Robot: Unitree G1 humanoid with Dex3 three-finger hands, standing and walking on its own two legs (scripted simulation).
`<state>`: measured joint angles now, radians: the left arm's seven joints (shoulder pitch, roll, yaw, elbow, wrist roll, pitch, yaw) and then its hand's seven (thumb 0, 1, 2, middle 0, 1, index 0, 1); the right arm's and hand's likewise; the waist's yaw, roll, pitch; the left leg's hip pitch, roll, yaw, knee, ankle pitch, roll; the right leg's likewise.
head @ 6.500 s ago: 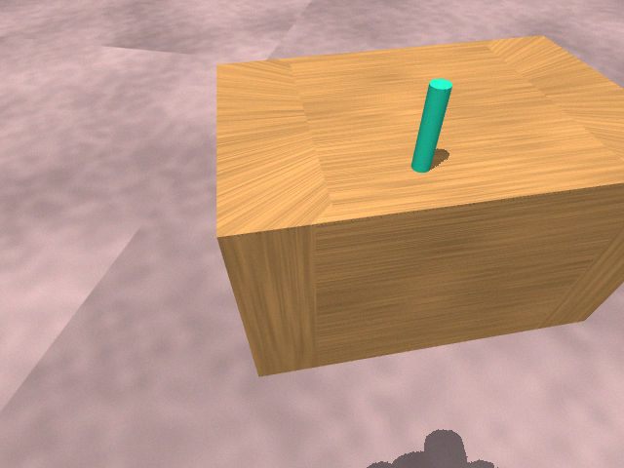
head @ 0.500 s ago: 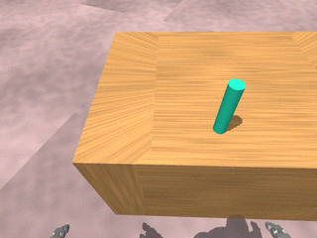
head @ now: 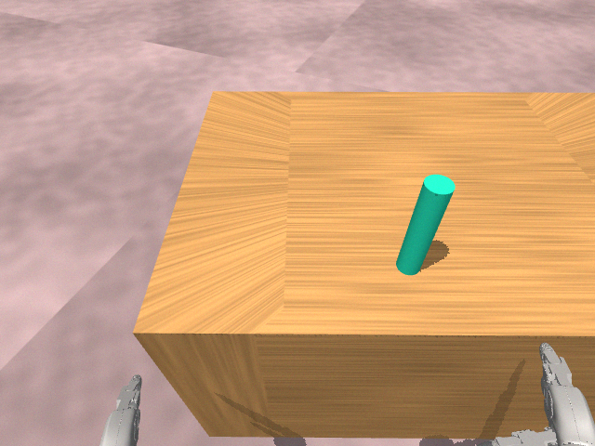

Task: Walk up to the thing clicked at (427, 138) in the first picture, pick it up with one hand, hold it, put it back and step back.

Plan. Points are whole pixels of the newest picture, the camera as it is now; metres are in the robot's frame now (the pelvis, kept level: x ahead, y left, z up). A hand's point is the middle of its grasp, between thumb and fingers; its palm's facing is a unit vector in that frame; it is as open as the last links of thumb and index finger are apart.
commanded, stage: rise first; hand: right
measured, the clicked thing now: (421, 229) +0.45 -0.19 +0.02
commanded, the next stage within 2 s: go down in 1.02 s
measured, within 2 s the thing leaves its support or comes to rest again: neither
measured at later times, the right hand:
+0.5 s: hand (545, 398) +0.18 -0.26 +0.03, palm faces +0.31 +0.87 -0.38, open 17.6 cm
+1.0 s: hand (573, 396) +0.17 -0.26 +0.08, palm faces +0.33 +0.85 -0.40, open 17.6 cm
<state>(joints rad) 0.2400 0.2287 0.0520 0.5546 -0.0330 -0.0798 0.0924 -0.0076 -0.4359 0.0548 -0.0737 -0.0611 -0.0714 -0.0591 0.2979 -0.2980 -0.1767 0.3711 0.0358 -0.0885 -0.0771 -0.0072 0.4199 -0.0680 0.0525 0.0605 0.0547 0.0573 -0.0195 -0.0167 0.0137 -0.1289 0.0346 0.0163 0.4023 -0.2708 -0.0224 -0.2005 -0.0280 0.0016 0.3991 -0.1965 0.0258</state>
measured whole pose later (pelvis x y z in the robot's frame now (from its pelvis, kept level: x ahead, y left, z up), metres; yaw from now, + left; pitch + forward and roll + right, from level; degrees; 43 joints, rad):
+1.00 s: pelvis -0.02 +0.00 +0.00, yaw -1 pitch -4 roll +0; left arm 0.24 0.22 0.14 0.62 -0.02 -0.10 0.05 -0.01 -0.53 0.06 -0.06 -0.06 -0.06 -0.06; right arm 0.43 -0.31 -0.29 -0.06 0.04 -0.25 -0.03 -0.02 0.57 -0.04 0.05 0.06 0.06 0.06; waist -0.04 -0.04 0.06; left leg -0.08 0.04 0.03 0.40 -0.25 -0.02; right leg -0.15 -0.02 0.01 0.38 -0.16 0.03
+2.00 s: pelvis -0.02 -0.01 -0.01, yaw +0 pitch +2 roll +1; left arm 0.18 0.24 0.01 0.73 -0.03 -0.18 0.18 -0.01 -0.53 0.04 -0.06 -0.05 -0.06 -0.05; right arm -0.20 -0.57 -0.56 0.66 0.30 -0.21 0.53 -0.02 0.59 -0.04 0.04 0.06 0.04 0.05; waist 0.01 0.01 -0.02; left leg -0.24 0.03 0.02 0.47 -0.27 -0.03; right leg -0.32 -0.03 0.01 0.50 -0.21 0.02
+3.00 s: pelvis -0.01 -0.01 -0.02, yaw +0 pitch +8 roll +2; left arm 0.20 0.26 -0.03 0.70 -0.01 -0.24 0.22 -0.01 -0.54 0.06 -0.07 -0.06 -0.06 -0.06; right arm -0.41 -0.75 -0.62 0.94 0.30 -0.18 0.67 -0.02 0.49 -0.05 0.06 0.05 0.05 0.04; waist 0.05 0.02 -0.07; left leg -0.40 0.02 0.03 0.59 -0.33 -0.03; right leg -0.50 -0.04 0.02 0.65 -0.28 0.01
